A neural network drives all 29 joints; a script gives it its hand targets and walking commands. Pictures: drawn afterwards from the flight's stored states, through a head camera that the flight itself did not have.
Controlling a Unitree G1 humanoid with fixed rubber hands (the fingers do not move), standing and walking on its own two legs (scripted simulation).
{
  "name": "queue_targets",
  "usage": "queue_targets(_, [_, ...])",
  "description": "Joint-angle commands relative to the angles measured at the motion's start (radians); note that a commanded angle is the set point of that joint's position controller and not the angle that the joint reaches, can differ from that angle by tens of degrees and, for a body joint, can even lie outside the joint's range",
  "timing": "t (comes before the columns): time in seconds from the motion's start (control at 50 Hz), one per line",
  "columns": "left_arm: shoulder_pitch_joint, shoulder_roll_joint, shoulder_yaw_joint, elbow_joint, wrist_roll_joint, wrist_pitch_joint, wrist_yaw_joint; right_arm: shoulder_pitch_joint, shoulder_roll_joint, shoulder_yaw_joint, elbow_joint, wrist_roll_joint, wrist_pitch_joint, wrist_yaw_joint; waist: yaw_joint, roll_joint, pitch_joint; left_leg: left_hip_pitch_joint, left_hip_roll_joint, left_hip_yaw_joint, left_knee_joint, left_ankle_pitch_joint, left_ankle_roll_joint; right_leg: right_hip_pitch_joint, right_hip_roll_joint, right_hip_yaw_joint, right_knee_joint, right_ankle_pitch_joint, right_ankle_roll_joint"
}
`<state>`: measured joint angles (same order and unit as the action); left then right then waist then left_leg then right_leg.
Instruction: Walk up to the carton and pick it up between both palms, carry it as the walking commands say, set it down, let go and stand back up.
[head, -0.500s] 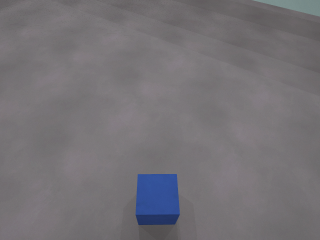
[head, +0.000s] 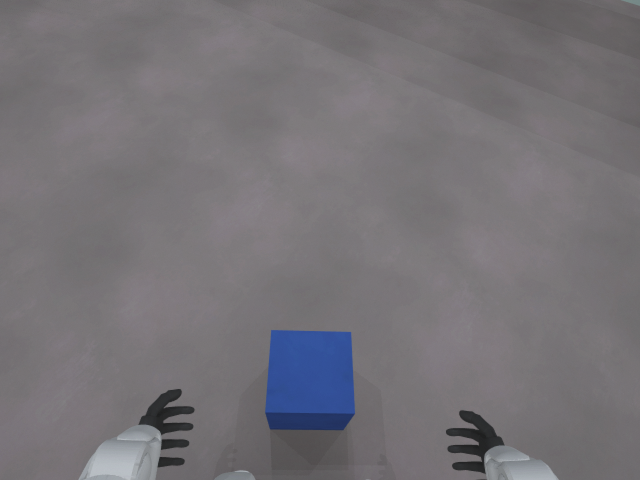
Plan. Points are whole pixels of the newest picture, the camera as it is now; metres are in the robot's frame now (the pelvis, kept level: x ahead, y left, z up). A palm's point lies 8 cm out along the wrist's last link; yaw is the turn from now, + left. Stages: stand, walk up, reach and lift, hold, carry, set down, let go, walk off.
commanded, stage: reach and lift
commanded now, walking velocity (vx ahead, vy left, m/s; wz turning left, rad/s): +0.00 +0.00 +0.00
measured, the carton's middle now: (308, 382) +0.39 +0.01 -0.64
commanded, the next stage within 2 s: none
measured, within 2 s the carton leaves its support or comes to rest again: neither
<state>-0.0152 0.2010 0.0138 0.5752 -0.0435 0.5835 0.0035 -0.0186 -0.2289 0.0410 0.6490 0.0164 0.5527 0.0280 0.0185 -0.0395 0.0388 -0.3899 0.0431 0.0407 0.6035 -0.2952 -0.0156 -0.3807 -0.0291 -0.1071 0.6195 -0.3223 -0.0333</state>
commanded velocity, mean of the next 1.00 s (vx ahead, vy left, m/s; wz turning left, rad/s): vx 0.00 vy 0.00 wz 0.00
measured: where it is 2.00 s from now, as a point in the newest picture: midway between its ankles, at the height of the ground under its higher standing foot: outside the picture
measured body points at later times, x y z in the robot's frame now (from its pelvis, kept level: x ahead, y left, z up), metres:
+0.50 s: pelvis -0.06 +0.01 -0.05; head +0.09 +0.01 +0.37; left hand +0.20 +0.23 -0.17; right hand +0.21 -0.21 -0.18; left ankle +0.01 +0.13 -0.73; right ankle +0.00 -0.10 -0.73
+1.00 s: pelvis -0.07 +0.01 -0.09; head +0.19 +0.01 +0.27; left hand +0.35 +0.21 -0.22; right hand +0.36 -0.18 -0.22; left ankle +0.01 +0.13 -0.73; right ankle +0.00 -0.10 -0.73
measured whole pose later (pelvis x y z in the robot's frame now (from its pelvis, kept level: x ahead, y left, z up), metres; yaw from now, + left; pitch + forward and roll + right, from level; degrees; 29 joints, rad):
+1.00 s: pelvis -0.07 +0.01 -0.09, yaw -1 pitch +36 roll +0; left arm -0.72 0.20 0.17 0.78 -0.07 0.08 0.07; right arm -0.78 -0.19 -0.17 0.85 0.01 0.07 -0.05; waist 0.02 -0.01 -0.02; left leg -1.37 0.04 0.03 1.05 -0.31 -0.01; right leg -1.37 -0.05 -0.08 1.07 -0.33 -0.03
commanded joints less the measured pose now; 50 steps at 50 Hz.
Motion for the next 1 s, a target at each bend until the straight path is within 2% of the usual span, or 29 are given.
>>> queue_targets(0.0, [0.065, 0.031, 0.039, -0.076, 0.026, -0.089, -0.023, 0.037, -0.038, -0.054, -0.139, -0.059, -0.096, 0.014, -0.005, -0.004, -0.232, -0.028, -0.093, -0.063, 0.036, 0.392, 0.056, -0.011, 0.024, 0.155, -0.001, 0.521, 0.007])
queue_targets(0.04, [0.046, 0.036, 0.064, -0.069, 0.041, -0.168, -0.025, 0.06, -0.051, -0.102, -0.087, -0.07, -0.166, 0.006, -0.044, 0.039, -0.31, -0.065, -0.091, -0.074, 0.08, 0.48, 0.038, -0.067, 0.024, 0.147, 0.069, 0.617, 0.018])
queue_targets(0.16, [0.037, 0.007, 0.109, 0.008, 0.022, -0.373, -0.037, 0.004, -0.013, -0.156, -0.058, -0.054, -0.375, -0.015, -0.035, -0.034, -0.523, -0.249, -0.076, -0.096, 0.183, 0.548, 0.023, -0.197, 0.021, 0.148, 0.195, 0.678, 0.021])
queue_targets(0.2, [-0.031, 0.021, 0.129, -0.057, 0.045, -0.437, -0.038, -0.014, 0.0, -0.157, -0.078, -0.045, -0.411, -0.021, -0.038, 0.007, -0.619, -0.335, -0.072, -0.08, 0.227, 0.511, 0.011, -0.177, 0.0, 0.177, 0.242, 0.73, 0.026])
queue_targets(0.26, [-0.085, 0.034, 0.138, -0.072, 0.033, -0.438, -0.027, -0.158, 0.017, -0.12, -0.198, 0.014, -0.414, -0.021, 0.035, -0.014, -0.675, -0.396, -0.067, -0.051, 0.259, 0.431, 0.018, -0.217, 0.02, 0.178, 0.245, 0.571, 0.042])
queue_targets(0.28, [-0.173, 0.036, 0.129, -0.138, 0.028, -0.435, -0.019, -0.197, -0.034, -0.169, -0.203, -0.004, -0.407, -0.023, -0.012, 0.057, -0.67, -0.333, -0.067, -0.048, 0.262, 0.363, 0.005, -0.258, 0.029, 0.154, 0.241, 0.436, 0.034])
queue_targets(0.3, [-0.124, 0.026, 0.127, -0.102, 0.006, -0.417, -0.007, -0.169, -0.051, -0.175, -0.156, -0.018, -0.393, -0.015, -0.02, 0.005, -0.62, -0.356, -0.067, -0.043, 0.25, 0.321, 0.005, -0.321, 0.043, 0.135, 0.242, 0.351, 0.037])
queue_targets(0.32, [-0.169, 0.021, 0.126, -0.122, -0.003, -0.402, -0.008, -0.218, -0.036, -0.158, -0.185, -0.002, -0.382, -0.024, 0.013, 0.041, -0.631, -0.352, -0.073, -0.035, 0.268, 0.27, 0.011, -0.335, 0.03, 0.165, 0.234, 0.29, 0.032])
queue_targets(0.34, [-0.231, 0.012, 0.098, -0.122, -0.024, -0.382, -0.008, -0.265, -0.049, -0.162, -0.188, 0.006, -0.36, -0.023, -0.024, 0.024, -0.593, -0.424, -0.077, -0.023, 0.261, 0.176, 0.012, -0.332, 0.028, 0.162, 0.232, 0.233, 0.035])
queue_targets(0.36, [-0.227, 0.038, 0.134, -0.115, -0.002, -0.365, 0.003, -0.293, -0.026, -0.127, -0.194, 0.023, -0.339, -0.011, 0.026, -0.005, -0.549, -0.429, -0.075, -0.012, 0.265, 0.103, 0.017, -0.351, 0.035, 0.146, 0.23, 0.145, 0.034])
queue_targets(0.4, [-0.384, 0.044, 0.129, -0.166, -0.012, -0.342, 0.023, -0.436, -0.067, -0.164, -0.186, 0.037, -0.318, -0.006, 0.013, 0.085, -0.491, -0.399, -0.068, -0.023, 0.255, -0.036, 0.008, -0.465, 0.038, 0.137, 0.235, -0.027, 0.016])
queue_targets(0.42, [-0.403, 0.02, 0.131, -0.158, -0.008, -0.326, 0.026, -0.456, -0.059, -0.164, -0.203, 0.026, -0.303, -0.008, 0.013, 0.048, -0.499, -0.424, -0.074, -0.003, 0.264, -0.074, 0.014, -0.411, 0.04, 0.136, 0.224, -0.058, 0.021])
queue_targets(0.44, [-0.445, -0.005, 0.087, -0.135, -0.054, -0.306, 0.025, -0.467, -0.071, -0.168, -0.12, 0.026, -0.284, -0.011, -0.047, 0.03, -0.481, -0.459, -0.078, -0.008, 0.269, -0.117, 0.01, -0.416, 0.041, 0.13, 0.231, -0.084, 0.022])
queue_targets(0.46, [-0.455, 0.012, 0.105, -0.098, -0.038, -0.297, 0.032, -0.505, -0.053, -0.162, -0.09, 0.016, -0.277, -0.012, -0.006, 0.023, -0.39, -0.504, -0.079, -0.011, 0.269, -0.119, 0.011, -0.476, 0.039, 0.126, 0.245, -0.104, 0.019])
queue_targets(0.54, [-0.57, 0.018, 0.18, -0.011, -0.003, -0.289, 0.044, -0.64, -0.054, -0.199, -0.002, -0.007, -0.26, -0.022, 0.009, 0.03, -0.413, -0.566, -0.082, 0.017, 0.312, -0.185, 0.012, -0.49, 0.041, 0.143, 0.252, -0.222, 0.022])
queue_targets(0.56, [-0.649, 0.003, 0.152, -0.019, -0.003, -0.299, 0.047, -0.695, 0.0, -0.186, -0.013, 0.029, -0.275, -0.015, 0.018, 0.061, -0.404, -0.532, -0.079, -0.011, 0.287, -0.217, 0.021, -0.527, 0.047, 0.121, 0.273, -0.196, 0.021])
queue_targets(0.58, [-0.67, -0.014, 0.148, 0.025, -0.021, -0.295, 0.048, -0.72, -0.028, -0.194, 0.031, -0.002, -0.279, -0.019, -0.015, 0.014, -0.429, -0.536, -0.089, -0.004, 0.294, -0.181, 0.017, -0.531, 0.049, 0.109, 0.265, -0.182, 0.019])
queue_targets(0.6, [-0.708, 0.029, 0.184, 0.013, -0.007, -0.312, 0.052, -0.753, -0.013, -0.181, 0.04, 0.007, -0.289, -0.027, 0.041, 0.038, -0.392, -0.573, -0.092, 0.012, 0.328, -0.178, 0.015, -0.55, 0.045, 0.126, 0.281, -0.198, 0.021])
queue_targets(0.62, [-0.659, 0.005, 0.178, 0.078, 0.0, -0.32, 0.053, -0.698, -0.037, -0.214, 0.117, -0.02, -0.292, -0.031, -0.001, 0.043, -0.416, -0.575, -0.091, 0.009, 0.323, -0.171, 0.0, -0.557, 0.05, 0.121, 0.279, -0.179, 0.02])
queue_targets(0.66, [-0.754, -0.034, 0.178, 0.068, 0.003, -0.358, 0.06, -0.801, -0.027, -0.242, 0.107, -0.005, -0.337, -0.029, -0.003, 0.08, -0.489, -0.555, -0.091, -0.024, 0.338, -0.117, 0.001, -0.632, 0.056, 0.111, 0.317, -0.122, 0.018])
queue_targets(0.7, [-0.803, -0.052, 0.164, 0.122, -0.027, -0.389, 0.064, -0.864, -0.029, -0.244, 0.126, -0.021, -0.376, -0.032, -0.032, 0.029, -0.524, -0.574, -0.09, -0.023, 0.368, -0.095, -0.003, -0.653, 0.061, 0.112, 0.321, -0.109, 0.024])
queue_targets(0.74, [-0.825, 0.0, 0.209, 0.122, -0.001, -0.428, 0.067, -0.884, -0.035, -0.249, 0.134, -0.014, -0.407, -0.045, 0.012, 0.039, -0.622, -0.583, -0.096, -0.023, 0.383, -0.071, 0.0, -0.638, 0.059, 0.12, 0.342, -0.09, 0.033])
queue_targets(0.84, [-0.948, 0.033, 0.209, 0.068, -0.026, -0.515, 0.085, -1.019, -0.086, -0.239, 0.095, 0.021, -0.485, -0.084, 0.025, 0.064, -0.827, -0.59, -0.105, -0.032, 0.409, 0.06, -0.012, -0.588, 0.072, 0.135, 0.385, 0.062, 0.034])
queue_targets(0.86, [-0.967, 0.008, 0.18, 0.099, -0.049, -0.519, 0.092, -1.033, -0.068, -0.247, 0.13, 0.033, -0.501, -0.079, -0.024, 0.041, -0.819, -0.597, -0.097, -0.048, 0.415, 0.119, -0.008, -0.634, 0.082, 0.12, 0.389, 0.123, 0.036])
queue_targets(0.9, [-0.976, 0.079, 0.236, 0.079, -0.028, -0.551, 0.089, -1.054, -0.103, -0.243, 0.103, 0.017, -0.522, -0.096, 0.009, 0.023, -0.909, -0.634, -0.108, -0.037, 0.448, 0.163, -0.012, -0.569, 0.077, 0.147, 0.403, 0.182, 0.047])
queue_targets(0.92, [-0.954, 0.045, 0.206, 0.075, -0.043, -0.557, 0.087, -1.034, -0.102, -0.256, 0.119, 0.011, -0.53, -0.085, -0.028, 0.026, -0.908, -0.627, -0.102, -0.041, 0.432, 0.193, -0.011, -0.589, 0.09, 0.128, 0.409, 0.206, 0.037])
queue_targets(0.94, [-1.006, 0.027, 0.204, 0.059, -0.062, -0.569, 0.085, -1.097, -0.075, -0.218, 0.075, 0.045, -0.542, -0.088, 0.003, 0.03, -0.931, -0.652, -0.112, -0.044, 0.457, 0.237, 0.002, -0.589, 0.081, 0.16, 0.412, 0.24, 0.034])
queue_targets(0.96, [-0.966, 0.003, 0.202, 0.085, -0.066, -0.572, 0.081, -1.052, -0.074, -0.234, 0.114, 0.033, -0.548, -0.088, -0.024, 0.024, -0.954, -0.647, -0.111, -0.047, 0.458, 0.282, -0.003, -0.596, 0.092, 0.141, 0.418, 0.3, 0.035])
queue_targets(0.98, [-1.03, 0.037, 0.207, 0.056, -0.079, -0.585, 0.074, -1.11, -0.041, -0.197, 0.066, 0.056, -0.555, -0.087, -0.001, -0.008, -0.98, -0.663, -0.107, -0.059, 0.481, 0.321, 0.01, -0.595, 0.083, 0.166, 0.423, 0.335, 0.041])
